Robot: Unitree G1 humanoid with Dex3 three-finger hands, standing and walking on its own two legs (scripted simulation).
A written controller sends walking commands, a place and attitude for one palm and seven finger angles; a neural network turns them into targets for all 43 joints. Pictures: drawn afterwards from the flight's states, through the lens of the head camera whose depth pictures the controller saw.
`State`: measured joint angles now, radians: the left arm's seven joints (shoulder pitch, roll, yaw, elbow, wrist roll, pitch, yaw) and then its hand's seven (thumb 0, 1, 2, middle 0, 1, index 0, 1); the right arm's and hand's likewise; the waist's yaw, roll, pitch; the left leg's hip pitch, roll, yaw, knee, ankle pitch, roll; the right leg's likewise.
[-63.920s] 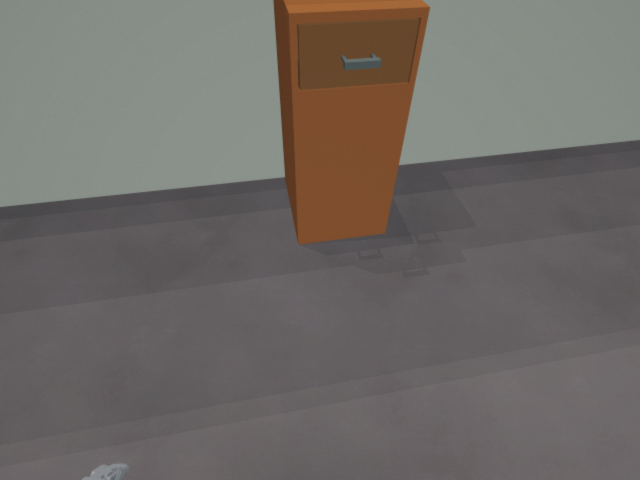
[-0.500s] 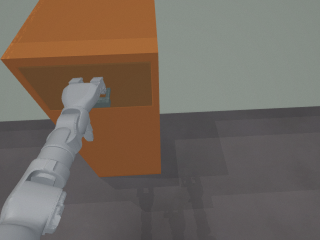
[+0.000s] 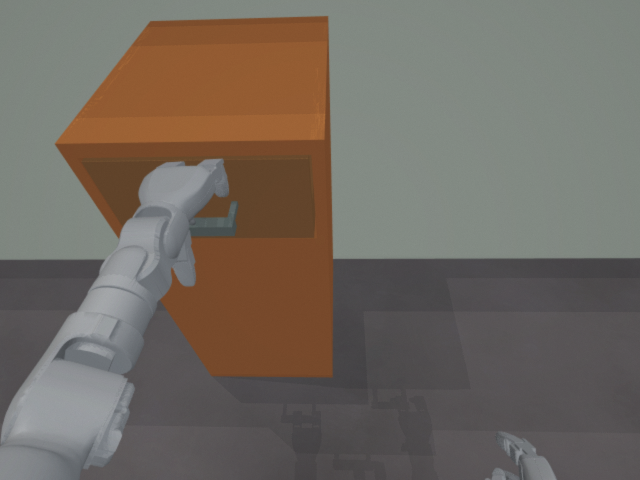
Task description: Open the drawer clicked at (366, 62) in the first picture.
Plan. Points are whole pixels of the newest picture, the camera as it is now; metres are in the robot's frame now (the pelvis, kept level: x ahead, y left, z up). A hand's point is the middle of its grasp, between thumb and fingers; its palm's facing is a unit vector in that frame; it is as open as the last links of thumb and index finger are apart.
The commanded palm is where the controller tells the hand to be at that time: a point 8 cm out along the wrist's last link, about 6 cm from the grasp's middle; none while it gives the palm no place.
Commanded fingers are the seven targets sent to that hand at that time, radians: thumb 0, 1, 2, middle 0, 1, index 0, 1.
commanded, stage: re-aim the fingers above the handle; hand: left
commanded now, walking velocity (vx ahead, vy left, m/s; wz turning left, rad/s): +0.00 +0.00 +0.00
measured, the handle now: (204, 217) +0.50 +0.20 +0.03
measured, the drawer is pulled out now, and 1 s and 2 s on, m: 0.00 0.00 0.00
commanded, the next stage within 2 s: lower the fingers behind the handle in 1.92 s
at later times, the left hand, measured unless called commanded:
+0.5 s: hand (188, 213) +0.46 +0.20 +0.08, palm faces -0.07 -0.03 -1.00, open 13.7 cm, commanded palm +0.45 +0.20 +0.14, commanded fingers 0.00 -0.50 0.30 -0.30 -1.20 -0.30 -1.20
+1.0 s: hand (199, 210) +0.46 +0.18 +0.08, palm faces +0.00 -0.02 -1.00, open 13.5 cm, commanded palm +0.44 +0.18 +0.14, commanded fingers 0.00 -0.50 0.30 -0.30 -1.20 -0.30 -1.20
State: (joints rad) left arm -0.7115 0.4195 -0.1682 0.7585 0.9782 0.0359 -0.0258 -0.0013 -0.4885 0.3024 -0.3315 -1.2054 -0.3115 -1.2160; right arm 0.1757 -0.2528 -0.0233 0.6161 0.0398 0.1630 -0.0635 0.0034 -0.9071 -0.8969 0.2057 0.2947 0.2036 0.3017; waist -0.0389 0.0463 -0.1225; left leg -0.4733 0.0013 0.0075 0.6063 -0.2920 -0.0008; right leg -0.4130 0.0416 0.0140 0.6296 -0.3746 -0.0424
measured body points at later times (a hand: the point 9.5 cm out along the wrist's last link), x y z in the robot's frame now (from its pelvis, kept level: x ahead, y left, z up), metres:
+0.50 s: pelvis -0.02 +0.02 +0.00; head +0.04 +0.00 +0.44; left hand +0.46 +0.19 +0.14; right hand -0.01 -0.26 -0.14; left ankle +0.00 +0.13 -0.72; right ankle -0.04 -0.09 -0.72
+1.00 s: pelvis -0.02 +0.03 -0.01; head +0.03 +0.02 +0.44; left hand +0.46 +0.18 +0.14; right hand +0.04 -0.23 -0.14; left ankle +0.00 +0.13 -0.72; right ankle -0.04 -0.09 -0.72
